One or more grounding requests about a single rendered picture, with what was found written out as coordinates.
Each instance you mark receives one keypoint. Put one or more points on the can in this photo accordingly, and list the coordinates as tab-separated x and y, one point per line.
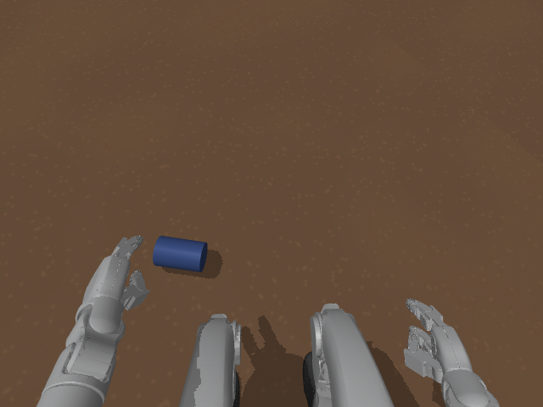
180	253

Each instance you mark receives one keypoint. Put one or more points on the left robot arm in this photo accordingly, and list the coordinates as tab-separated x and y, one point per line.
83	372

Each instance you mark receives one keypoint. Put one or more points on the left robot hand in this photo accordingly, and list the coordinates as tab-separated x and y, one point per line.
110	277

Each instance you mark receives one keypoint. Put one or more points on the right robot hand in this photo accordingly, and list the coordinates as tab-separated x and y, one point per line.
440	352

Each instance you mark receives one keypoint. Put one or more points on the right robot arm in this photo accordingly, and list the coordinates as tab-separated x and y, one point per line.
461	388

